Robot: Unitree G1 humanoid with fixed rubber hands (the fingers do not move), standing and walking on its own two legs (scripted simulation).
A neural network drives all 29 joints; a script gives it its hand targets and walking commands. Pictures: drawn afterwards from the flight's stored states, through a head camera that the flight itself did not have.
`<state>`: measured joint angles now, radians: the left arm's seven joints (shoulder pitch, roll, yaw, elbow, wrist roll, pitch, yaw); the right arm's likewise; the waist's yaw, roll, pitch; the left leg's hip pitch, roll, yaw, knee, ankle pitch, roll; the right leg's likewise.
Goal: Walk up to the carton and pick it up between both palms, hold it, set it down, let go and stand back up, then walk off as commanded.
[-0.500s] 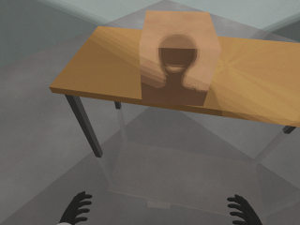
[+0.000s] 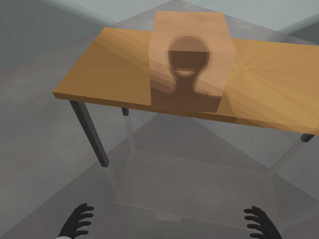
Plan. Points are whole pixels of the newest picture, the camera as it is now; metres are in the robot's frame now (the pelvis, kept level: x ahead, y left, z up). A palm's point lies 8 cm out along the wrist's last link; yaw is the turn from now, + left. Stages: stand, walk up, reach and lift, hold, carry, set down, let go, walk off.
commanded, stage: stand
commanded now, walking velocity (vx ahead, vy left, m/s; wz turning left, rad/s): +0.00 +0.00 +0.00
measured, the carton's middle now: (186, 61) +0.67 -0.06 +0.07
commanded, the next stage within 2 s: walk up in 0.92 s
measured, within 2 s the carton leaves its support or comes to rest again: neither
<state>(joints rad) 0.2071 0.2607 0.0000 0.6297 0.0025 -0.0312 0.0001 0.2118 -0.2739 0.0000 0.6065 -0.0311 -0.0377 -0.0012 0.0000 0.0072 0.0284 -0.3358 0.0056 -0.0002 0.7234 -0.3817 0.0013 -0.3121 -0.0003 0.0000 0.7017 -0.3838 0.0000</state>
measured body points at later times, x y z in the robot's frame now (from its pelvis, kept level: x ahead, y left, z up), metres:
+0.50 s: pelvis +0.00 +0.00 +0.00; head +0.01 +0.00 +0.45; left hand +0.15 +0.25 -0.10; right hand +0.15 -0.26 -0.09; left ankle +0.00 +0.11 -0.72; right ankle -0.01 -0.13 -0.72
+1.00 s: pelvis -0.01 +0.00 +0.00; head -0.01 +0.00 +0.45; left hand +0.13 +0.26 -0.10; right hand +0.13 -0.26 -0.09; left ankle +0.00 +0.11 -0.72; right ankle -0.01 -0.13 -0.72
